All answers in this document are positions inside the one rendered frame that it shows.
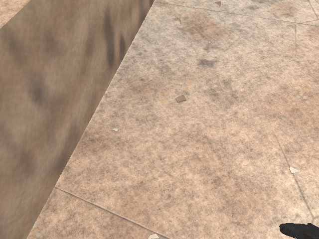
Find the robot right hand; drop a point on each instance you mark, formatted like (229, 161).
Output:
(300, 231)

